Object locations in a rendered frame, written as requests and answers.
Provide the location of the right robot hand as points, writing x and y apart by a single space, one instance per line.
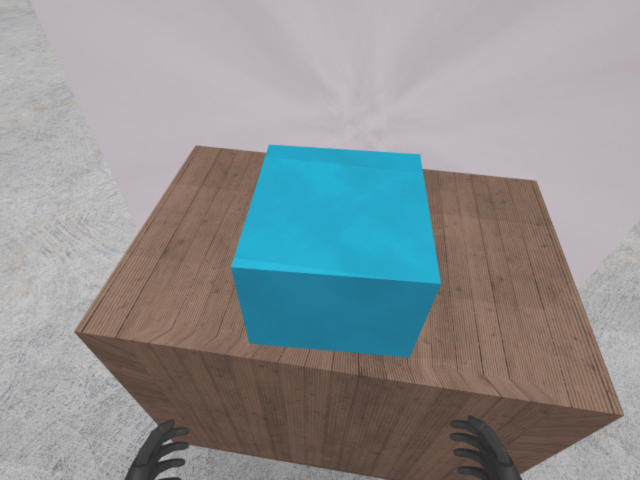
494 458

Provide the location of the left robot hand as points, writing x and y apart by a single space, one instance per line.
146 466

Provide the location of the carton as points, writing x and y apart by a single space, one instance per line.
337 252

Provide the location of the pedestal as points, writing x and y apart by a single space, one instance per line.
507 339

